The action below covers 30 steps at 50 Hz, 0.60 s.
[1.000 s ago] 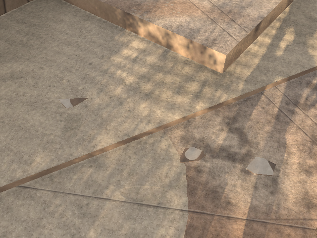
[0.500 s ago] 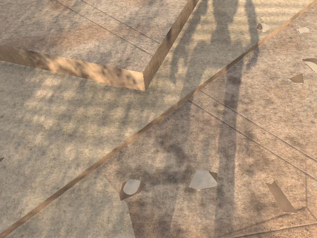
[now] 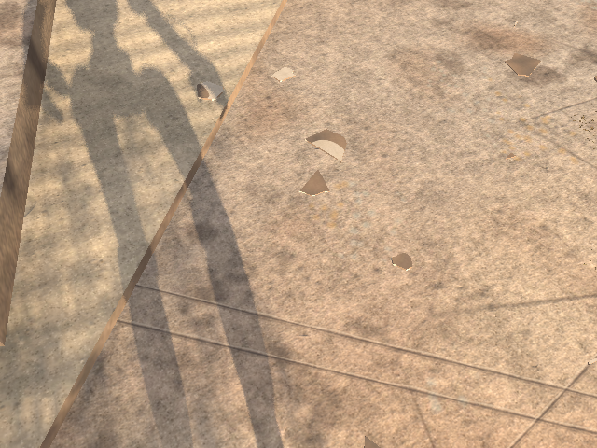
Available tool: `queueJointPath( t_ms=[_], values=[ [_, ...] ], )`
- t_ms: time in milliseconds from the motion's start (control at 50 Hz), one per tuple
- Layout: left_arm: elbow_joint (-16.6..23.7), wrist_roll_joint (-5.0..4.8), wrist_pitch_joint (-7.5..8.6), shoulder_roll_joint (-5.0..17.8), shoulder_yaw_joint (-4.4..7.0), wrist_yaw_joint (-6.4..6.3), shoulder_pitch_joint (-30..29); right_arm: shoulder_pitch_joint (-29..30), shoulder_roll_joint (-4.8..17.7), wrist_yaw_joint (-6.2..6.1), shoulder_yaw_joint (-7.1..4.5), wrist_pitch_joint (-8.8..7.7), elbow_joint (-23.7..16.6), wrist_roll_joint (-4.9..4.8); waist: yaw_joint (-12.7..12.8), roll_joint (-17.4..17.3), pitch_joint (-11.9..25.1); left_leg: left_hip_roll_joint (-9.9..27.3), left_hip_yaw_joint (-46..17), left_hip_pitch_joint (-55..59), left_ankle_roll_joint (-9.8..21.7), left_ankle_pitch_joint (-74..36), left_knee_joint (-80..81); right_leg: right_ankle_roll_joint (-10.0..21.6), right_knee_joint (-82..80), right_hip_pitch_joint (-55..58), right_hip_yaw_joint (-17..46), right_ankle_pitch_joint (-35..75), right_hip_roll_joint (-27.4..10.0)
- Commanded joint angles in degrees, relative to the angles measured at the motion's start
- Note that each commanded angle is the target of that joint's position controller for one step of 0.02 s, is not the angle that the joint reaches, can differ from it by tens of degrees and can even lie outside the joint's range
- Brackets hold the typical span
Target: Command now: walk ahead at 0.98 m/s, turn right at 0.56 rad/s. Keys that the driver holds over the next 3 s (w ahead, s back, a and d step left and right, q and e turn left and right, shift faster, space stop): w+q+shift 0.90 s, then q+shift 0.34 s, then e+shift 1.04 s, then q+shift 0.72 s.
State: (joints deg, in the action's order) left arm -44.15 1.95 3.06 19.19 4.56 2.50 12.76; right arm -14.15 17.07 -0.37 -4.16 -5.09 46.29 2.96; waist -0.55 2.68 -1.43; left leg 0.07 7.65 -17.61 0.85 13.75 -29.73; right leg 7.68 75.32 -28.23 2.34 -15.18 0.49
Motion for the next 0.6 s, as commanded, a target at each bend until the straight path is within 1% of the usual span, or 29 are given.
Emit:
queueJointPath(
  t_ms=[20,40,60,80,100,120,140,160,180,200,220,240,260,280,300,320,340,360,380,400,420,440,460,480,500,540,560,580,600],
  values=[
    [6.2,1.18,-0.45,-5.2,-2.72,1.66,-0.7,-7.5,-1.0,1.35,1.12,-2.7,1.7,-0.98,0.9,-7.1,-0.4,15.5,-21.5,7.4,6.9,5.1,20.5,-0.3,-1.3,-13.7,6.7,3.0,-5.1],
    [6.8,1.1,-0.45,-4.6,-2.9,1.7,-2.6,-8.2,-0.3,1.65,1.03,-3.18,2.3,-1.11,1.2,-6.3,-1.9,15.1,-19.8,7.4,7.8,2.5,21.6,-0.6,-2.9,-16.2,7.6,4.6,-4.3],
    [8.2,1.06,-0.35,-3.4,-2.93,1.72,-5.4,-8.2,1.0,1.67,0.85,-3.42,2.5,-1.25,1.8,-5.8,-3.4,14.6,-17.6,7.2,8.6,0.6,22.9,-1.1,-6.3,-18.4,7.5,6.4,-3.7],
    [9.5,1.16,-0.15,-1.9,-2.97,1.79,-8.6,-7.9,2.1,1.67,0.72,-3.43,2.5,-1.47,2.3,-4.9,-4.7,13.4,-14.9,7.0,8.9,-1.8,24.4,-1.7,-11.8,-19.2,5.6,8.4,-4.0],
    [10.7,1.43,0.2,-1.1,-3.34,2.2,-11.5,-7.4,2.5,1.69,0.73,-3.32,2.5,-2.03,3.0,-4.2,-5.7,11.6,-12.1,5.6,8.6,-5.5,26.0,-2.2,-20.0,-16.4,1.2,12.4,-5.5],
    [11.4,1.24,0.7,-1.4,-3.98,2.76,-14.7,-8.1,2.5,1.73,0.81,-3.23,2.6,-2.56,2.1,-2.9,-6.3,9.5,-9.7,2.3,8.2,-9.5,28.2,-2.5,-28.0,-9.9,-3.0,16.3,-5.1],
    [11.8,0.84,1.16,-2.6,-4.6,3.16,-17.2,-9.6,3.8,1.74,0.66,-3.27,2.8,-2.93,0.9,-2.8,-6.5,9.5,-9.1,-0.9,8.3,-14.7,30.4,-2.7,-32.0,-2.4,-5.6,18.5,-3.8],
    [11.9,0.42,1.42,-2.8,-4.86,3.15,-18.6,-11.0,6.2,1.79,0.23,-3.26,3.0,-2.91,0.2,-2.9,-6.2,10.7,-9.4,0.1,8.9,-20.5,30.8,-2.9,-33.6,1.6,-6.1,18.6,-3.0],
    [11.9,0.19,1.56,-2.0,-4.77,2.8,-18.9,-11.9,8.3,1.78,-0.19,-3.1,3.4,-2.68,0.4,-3.5,-6.0,11.8,-9.4,4.2,9.1,-26.0,29.5,-2.9,-35.9,2.3,-5.9,17.5,-2.6],
    [11.7,0.3,1.71,-0.7,-4.4,2.12,-18.8,-12.9,9.5,1.7,-0.36,-2.82,3.9,-2.67,0.5,-3.9,-4.9,11.8,-8.8,9.6,8.8,-35.5,25.9,-2.7,-38.6,2.8,-6.1,15.1,-1.5],
    [11.1,0.65,1.93,0.6,-3.85,1.26,-17.0,-14.1,10.6,1.49,-0.41,-2.46,4.6,-2.7,1.4,-5.4,-2.1,11.9,-8.3,14.3,8.3,-47.8,19.6,-2.4,-40.5,5.9,-6.5,11.1,0.6],
    [9.3,0.99,2.23,2.4,-2.99,0.34,-10.5,-15.0,11.5,1.19,-0.53,-1.87,5.2,-2.5,4.6,-7.5,2.8,11.9,-8.2,16.1,7.6,-54.6,9.2,-1.9,-42.0,13.8,-5.9,7.2,2.3],
    [5.8,1.28,2.48,4.3,-1.92,-0.63,0.8,-14.1,11.6,0.96,-0.54,-1.3,5.1,-2.75,10.1,-8.1,8.5,9.8,-7.5,11.4,6.7,-50.9,-5.0,-1.6,-44.5,27.5,-5.5,7.4,2.3],
    [3.8,2.59,2.64,8.5,-0.37,-1.95,10.2,-13.7,8.2,1.13,0.21,-1.23,3.9,-2.84,13.5,-5.7,14.9,6.6,-6.9,-1.8,6.3,-32.4,-22.7,-1.2,-43.3,42.6,3.8,-2.4,-7.6],
    [3.7,4.14,3.0,13.0,0.62,-2.63,13.2,-17.4,-2.2,1.46,1.97,-1.3,0.9,-3.85,8.5,8.6,22.5,0.5,-9.0,-18.7,5.8,14.0,-43.5,-0.4,-48.0,54.8,28.8,-19.2,-25.3],
    [3.8,2.5,2.34,11.8,0.87,-2.35,12.9,-16.3,1.8,1.19,1.06,-1.0,-0.6,-5.43,8.7,9.4,25.9,0.2,-12.1,-23.3,7.0,10.4,-51.1,1.2,-58.4,50.7,42.9,-24.1,-28.0],
    [3.3,1.74,2.41,6.6,-0.1,-2.14,7.5,-10.4,3.5,1.06,0.49,-0.44,-1.0,-4.76,6.5,3.8,14.3,3.3,-12.1,-26.6,7.0,3.3,-50.4,0.6,-59.0,42.2,33.0,-22.0,-23.9],
    [2.8,1.15,2.83,3.3,-0.66,-1.92,4.6,-7.8,2.0,1.53,0.85,-0.18,-1.0,-4.01,5.2,1.4,7.4,5.0,-11.5,-26.5,6.4,0.3,-47.5,0.3,-59.8,34.4,24.1,-12.5,-21.5],
    [2.4,1.13,3.12,1.8,-0.88,-1.89,3.1,-7.6,1.3,1.94,0.77,0.52,-0.5,-3.45,3.2,1.0,5.1,6.1,-11.6,-24.5,5.7,-0.2,-46.0,-0.8,-61.0,29.6,18.0,-5.2,-19.2],
    [1.5,0.57,3.44,0.5,-1.27,-2.07,3.4,-8.6,0.2,2.43,0.73,1.58,-0.2,-2.58,1.3,1.8,3.7,7.0,-11.4,-22.8,5.1,-0.4,-45.2,-1.4,-62.2,26.0,12.6,-1.1,-17.8],
    [0.3,-0.01,3.96,-0.5,-1.46,-1.97,4.2,-8.1,-0.9,2.81,0.8,2.62,-0.6,-2.07,0.3,2.8,2.6,7.7,-11.1,-22.5,4.7,-0.4,-44.6,-1.7,-63.1,24.0,9.1,2.2,-17.4],
    [-0.8,-0.66,4.51,-1.5,-1.65,-1.79,4.9,-5.7,-1.5,3.11,0.78,3.46,-1.8,-1.89,-0.2,2.3,1.1,8.4,-10.9,-24.3,4.6,-0.9,-44.1,-2.3,-64.0,23.8,5.5,6.6,-16.9],
    [-1.8,-1.17,4.94,-1.9,-1.7,-1.73,5.7,-2.9,-1.9,3.48,0.87,4.04,-3.0,-1.57,-0.4,2.2,-0.4,8.7,-10.2,-26.5,4.4,-2.4,-43.6,-2.6,-65.0,23.8,2.0,10.6,-16.5],
    [-2.3,-1.29,5.15,-2.2,-1.77,-1.74,5.9,-0.9,-2.1,3.83,1.01,4.39,-3.8,-1.43,-0.5,1.4,-1.2,8.6,-9.2,-27.8,4.3,-5.1,-43.0,-3.3,-66.0,23.6,-2.2,13.6,-15.3],
    [-2.7,-1.17,5.5,-2.0,-1.8,-1.7,6.1,1.9,-2.6,4.24,1.48,4.35,-5.6,-1.39,-0.9,2.5,-2.6,8.7,-8.1,-27.7,4.3,-8.6,-40.1,-3.5,-66.7,21.7,-5.7,18.3,-14.9],
    [-3.4,-0.83,5.85,-1.7,-1.8,-1.87,5.6,6.6,-1.8,4.83,1.88,4.24,-7.5,-1.69,-1.4,2.1,-4.7,7.6,-5.6,-26.4,5.1,-14.9,-32.8,-4.5,-67.8,20.8,-12.2,24.2,-12.2],
    [-3.5,-0.73,5.83,-0.7,-1.65,-2.11,5.5,8.6,-0.9,5.17,2.01,4.19,-8.2,-1.8,-1.3,0.6,-5.3,6.6,-3.6,-24.5,5.8,-16.9,-27.7,-5.1,-68.8,21.1,-14.7,26.2,-11.2],
    [-3.7,-0.71,5.75,0.6,-1.51,-2.45,5.8,10.8,-0.5,5.6,2.24,4.09,-9.0,-1.68,-1.4,-0.5,-6.5,5.7,-1.6,-22.1,6.7,-18.4,-22.1,-5.7,-69.7,21.5,-17.0,29.4,-11.1],
    [-4.1,-0.8,5.63,1.9,-1.39,-2.79,7.1,12.9,-0.3,5.95,2.44,3.97,-9.7,-1.63,-0.9,-1.3,-7.0,3.9,1.2,-19.2,7.7,-19.3,-17.5,-6.4,-69.2,22.7,-18.6,36.8,-10.9]
  ],
)
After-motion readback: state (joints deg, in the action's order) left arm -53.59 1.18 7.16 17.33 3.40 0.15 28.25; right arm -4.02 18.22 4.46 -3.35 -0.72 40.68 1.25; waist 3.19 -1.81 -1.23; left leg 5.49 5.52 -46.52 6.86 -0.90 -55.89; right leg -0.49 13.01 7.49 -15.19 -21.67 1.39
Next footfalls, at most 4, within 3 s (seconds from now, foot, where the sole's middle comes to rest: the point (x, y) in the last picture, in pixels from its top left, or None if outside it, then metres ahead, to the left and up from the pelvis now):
0.28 right None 0.45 -0.12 -0.77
0.72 left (253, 302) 0.82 0.13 -0.77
1.14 right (236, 184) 1.23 0.20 -0.77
1.38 left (144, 234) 1.01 0.43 -0.73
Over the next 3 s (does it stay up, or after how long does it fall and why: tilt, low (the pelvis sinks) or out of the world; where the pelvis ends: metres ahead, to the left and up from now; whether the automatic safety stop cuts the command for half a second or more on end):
stays up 1.09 0.34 0.00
